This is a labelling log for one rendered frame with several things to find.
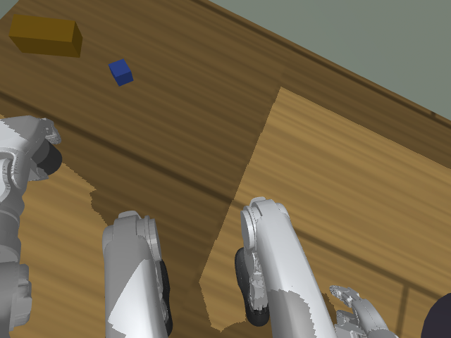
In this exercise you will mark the left robot hand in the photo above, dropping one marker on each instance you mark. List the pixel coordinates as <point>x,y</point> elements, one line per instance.
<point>26,134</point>

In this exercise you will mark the left robot foot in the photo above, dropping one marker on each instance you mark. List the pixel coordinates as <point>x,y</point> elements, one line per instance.
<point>166,291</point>

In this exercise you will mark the right robot hand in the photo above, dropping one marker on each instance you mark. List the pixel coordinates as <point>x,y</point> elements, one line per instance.
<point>364,320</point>

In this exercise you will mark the left robot arm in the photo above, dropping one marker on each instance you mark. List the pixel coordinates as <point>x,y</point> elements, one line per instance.
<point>15,287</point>

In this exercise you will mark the right robot foot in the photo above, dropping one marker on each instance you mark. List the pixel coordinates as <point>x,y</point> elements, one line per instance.
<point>255,317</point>

